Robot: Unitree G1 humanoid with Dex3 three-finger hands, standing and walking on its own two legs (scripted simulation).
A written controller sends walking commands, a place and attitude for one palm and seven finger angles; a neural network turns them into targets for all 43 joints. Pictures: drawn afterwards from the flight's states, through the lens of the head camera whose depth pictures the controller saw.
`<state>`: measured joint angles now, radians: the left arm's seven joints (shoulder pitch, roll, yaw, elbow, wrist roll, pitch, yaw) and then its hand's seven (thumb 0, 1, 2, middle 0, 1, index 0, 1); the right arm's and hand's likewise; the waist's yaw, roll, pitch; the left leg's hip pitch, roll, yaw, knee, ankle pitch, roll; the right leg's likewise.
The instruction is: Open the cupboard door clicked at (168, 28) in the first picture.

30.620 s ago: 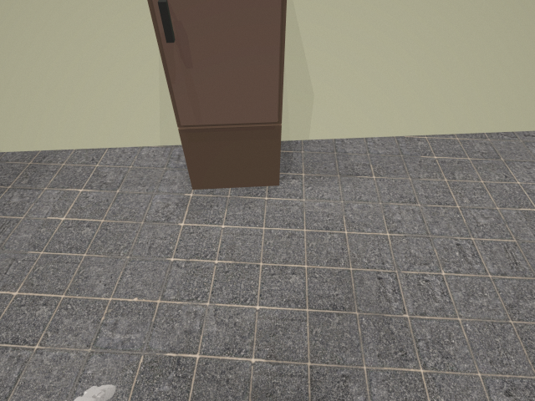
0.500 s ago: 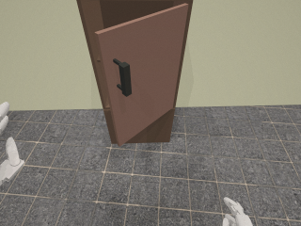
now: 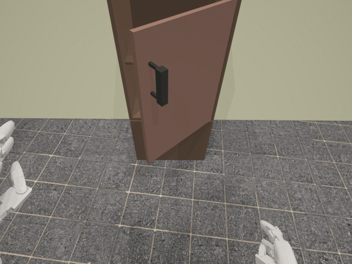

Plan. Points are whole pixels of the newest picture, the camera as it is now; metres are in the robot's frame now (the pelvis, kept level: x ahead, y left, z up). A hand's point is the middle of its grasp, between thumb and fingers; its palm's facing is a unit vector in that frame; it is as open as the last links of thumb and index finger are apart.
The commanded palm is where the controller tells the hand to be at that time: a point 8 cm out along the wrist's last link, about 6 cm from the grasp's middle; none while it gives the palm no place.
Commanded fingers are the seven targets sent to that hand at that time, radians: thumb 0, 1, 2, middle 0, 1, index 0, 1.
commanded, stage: stop stepping back and stand still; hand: left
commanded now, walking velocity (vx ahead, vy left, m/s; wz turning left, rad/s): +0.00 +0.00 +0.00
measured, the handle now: (157, 83) +0.59 +0.10 +0.09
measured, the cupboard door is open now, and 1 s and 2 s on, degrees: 41 41 41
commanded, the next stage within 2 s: let the arm hang, fingers relaxed in 0.16 s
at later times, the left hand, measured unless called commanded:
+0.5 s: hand out of the picture +0.10 +0.20 -0.14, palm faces -0.04 -0.95 -0.29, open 7.4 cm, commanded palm none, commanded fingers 0.00 0.90 0.90 -0.20 -0.30 -0.20 -0.30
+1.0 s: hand out of the picture +0.03 +0.22 -0.16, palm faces +0.05 -0.94 -0.34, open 7.3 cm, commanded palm none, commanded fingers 0.00 0.90 0.90 -0.20 -0.30 -0.20 -0.30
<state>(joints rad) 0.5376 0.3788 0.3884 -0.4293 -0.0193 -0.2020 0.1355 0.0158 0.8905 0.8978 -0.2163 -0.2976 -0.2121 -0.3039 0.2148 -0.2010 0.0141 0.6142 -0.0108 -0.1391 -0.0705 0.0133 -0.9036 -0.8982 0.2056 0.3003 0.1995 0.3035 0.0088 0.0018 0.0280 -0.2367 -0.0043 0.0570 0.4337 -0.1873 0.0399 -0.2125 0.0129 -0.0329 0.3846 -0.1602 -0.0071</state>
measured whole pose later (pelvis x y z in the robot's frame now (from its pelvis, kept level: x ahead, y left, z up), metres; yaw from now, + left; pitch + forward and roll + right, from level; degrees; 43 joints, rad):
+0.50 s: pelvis -0.01 +0.00 -0.01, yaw +1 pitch +0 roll +1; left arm 0.26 0.24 0.01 0.68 0.04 0.05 -0.02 0.01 0.91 0.90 -0.20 -0.29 -0.20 -0.30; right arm 0.14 -0.30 -0.01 0.88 -0.02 -0.02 0.01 0.01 -0.91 -0.90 0.21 0.30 0.20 0.30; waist -0.03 0.03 0.05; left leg -0.33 -0.03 0.06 0.55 -0.22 0.05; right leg -0.34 -0.02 -0.03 0.58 -0.24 -0.01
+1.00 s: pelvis +0.00 -0.02 +0.00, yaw +2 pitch -2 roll +0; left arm 0.19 0.29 0.03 1.13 0.01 0.00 0.00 0.01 0.91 0.90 -0.21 -0.30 -0.20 -0.30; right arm 0.22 -0.25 -0.01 1.12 -0.02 0.01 -0.01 0.01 -0.91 -0.90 0.20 0.30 0.20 0.30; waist 0.00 0.05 0.05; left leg -0.22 0.00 0.01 0.42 -0.17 0.01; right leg -0.20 0.02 -0.07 0.40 -0.18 -0.04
